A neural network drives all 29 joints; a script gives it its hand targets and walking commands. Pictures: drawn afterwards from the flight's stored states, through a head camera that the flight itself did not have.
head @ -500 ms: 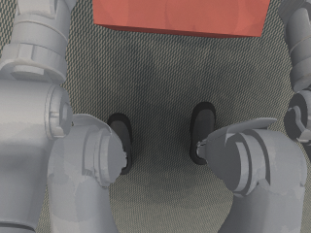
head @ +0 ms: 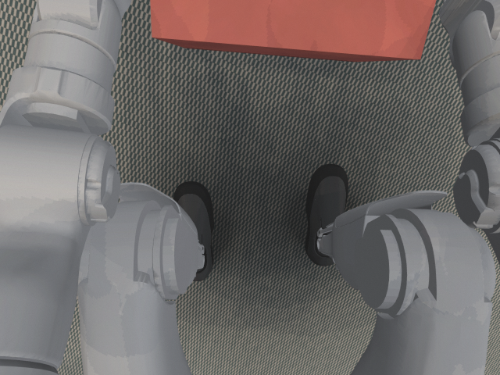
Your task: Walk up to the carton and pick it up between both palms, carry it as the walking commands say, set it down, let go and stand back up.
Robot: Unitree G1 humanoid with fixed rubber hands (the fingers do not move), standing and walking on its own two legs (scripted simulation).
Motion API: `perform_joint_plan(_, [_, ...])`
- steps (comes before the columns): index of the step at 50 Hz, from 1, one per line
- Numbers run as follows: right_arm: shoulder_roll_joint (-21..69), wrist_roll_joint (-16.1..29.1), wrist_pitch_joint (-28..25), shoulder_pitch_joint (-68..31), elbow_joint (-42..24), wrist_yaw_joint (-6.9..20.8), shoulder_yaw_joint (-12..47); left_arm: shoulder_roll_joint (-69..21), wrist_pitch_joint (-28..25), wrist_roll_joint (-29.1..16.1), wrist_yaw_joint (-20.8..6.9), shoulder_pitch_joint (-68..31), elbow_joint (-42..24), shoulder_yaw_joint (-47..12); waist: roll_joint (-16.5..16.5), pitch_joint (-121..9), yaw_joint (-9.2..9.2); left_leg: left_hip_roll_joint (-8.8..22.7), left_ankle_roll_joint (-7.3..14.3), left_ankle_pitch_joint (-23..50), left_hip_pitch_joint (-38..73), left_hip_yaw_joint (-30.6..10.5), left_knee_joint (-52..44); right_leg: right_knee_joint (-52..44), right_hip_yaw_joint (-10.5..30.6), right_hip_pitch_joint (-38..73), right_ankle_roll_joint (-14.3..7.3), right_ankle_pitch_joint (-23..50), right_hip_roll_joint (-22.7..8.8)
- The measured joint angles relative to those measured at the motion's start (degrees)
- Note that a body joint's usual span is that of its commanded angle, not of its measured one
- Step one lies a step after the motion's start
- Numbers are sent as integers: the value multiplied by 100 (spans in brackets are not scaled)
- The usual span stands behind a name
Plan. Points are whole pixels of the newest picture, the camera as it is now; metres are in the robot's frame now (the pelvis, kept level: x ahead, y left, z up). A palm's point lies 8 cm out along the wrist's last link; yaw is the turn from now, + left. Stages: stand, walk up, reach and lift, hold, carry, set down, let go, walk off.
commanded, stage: reach and lift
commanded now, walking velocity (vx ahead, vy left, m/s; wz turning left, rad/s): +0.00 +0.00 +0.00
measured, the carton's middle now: out of the picture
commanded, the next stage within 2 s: none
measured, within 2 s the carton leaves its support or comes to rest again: leaves its support in 0.62 s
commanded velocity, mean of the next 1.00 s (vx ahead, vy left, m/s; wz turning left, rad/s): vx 0.00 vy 0.00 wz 0.00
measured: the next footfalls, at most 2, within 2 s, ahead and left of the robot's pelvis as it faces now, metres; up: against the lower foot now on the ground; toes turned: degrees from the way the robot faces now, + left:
none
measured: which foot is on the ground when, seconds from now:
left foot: down 0.00-1.00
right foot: down 0.00-1.00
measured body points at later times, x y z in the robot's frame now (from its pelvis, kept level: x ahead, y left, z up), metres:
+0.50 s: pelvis +0.00 +0.00 +0.00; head +0.39 +0.01 +0.20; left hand +0.58 +0.15 -0.20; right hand +0.56 -0.21 -0.21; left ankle +0.10 +0.12 -0.32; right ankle +0.13 -0.13 -0.32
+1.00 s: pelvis -0.01 +0.00 +0.01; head +0.36 +0.00 +0.24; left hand +0.59 +0.16 -0.14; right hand +0.56 -0.20 -0.16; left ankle +0.10 +0.12 -0.32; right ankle +0.13 -0.13 -0.32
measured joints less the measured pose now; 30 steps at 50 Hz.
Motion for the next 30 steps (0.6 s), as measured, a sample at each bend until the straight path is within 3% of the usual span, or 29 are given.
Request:
perform_joint_plan(20, [1,47,73,-4,-4,28,-94,1,166,0,-7,-32,-49,0,0,-3,7,0,0,0,-3,0,3,4,0,-4,0,0,0])
perform_joint_plan(30, [44,208,398,5,-283,-268,303,7,610,0,434,-3,-361,-1,0,29,-10,0,-4,0,87,-2,3,6,8,67,0,8,25])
